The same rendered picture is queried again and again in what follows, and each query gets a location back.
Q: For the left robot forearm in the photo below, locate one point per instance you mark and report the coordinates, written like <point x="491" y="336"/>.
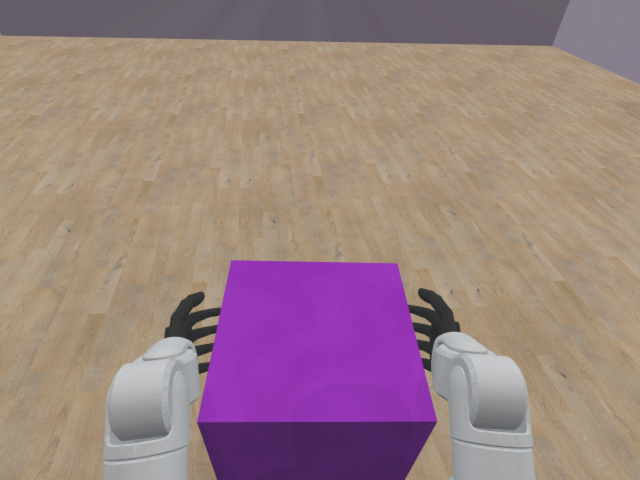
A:
<point x="146" y="429"/>

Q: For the right robot forearm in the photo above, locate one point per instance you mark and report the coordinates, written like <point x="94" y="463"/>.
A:
<point x="489" y="415"/>

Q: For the carton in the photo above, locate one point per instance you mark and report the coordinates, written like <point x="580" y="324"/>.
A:
<point x="315" y="374"/>

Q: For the robot left hand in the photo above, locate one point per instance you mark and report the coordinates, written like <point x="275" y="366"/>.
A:
<point x="181" y="323"/>

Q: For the robot right hand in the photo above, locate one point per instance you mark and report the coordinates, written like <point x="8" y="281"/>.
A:
<point x="442" y="320"/>

